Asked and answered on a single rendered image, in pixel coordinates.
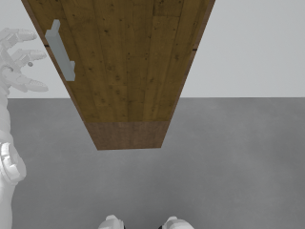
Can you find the robot left forearm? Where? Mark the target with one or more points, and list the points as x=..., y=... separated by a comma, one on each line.
x=5, y=135

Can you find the cupboard door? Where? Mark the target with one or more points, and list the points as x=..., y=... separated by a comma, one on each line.
x=130, y=55

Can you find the left robot shin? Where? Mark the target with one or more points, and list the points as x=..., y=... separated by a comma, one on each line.
x=111, y=217

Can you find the handle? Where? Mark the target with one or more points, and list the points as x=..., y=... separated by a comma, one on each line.
x=57, y=47

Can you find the left robot hand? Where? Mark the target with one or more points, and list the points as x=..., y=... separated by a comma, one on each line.
x=18, y=60

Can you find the left robot upper arm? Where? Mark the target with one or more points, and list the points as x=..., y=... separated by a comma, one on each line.
x=12, y=170

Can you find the robot left thigh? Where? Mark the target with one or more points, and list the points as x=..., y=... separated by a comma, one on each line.
x=111, y=224

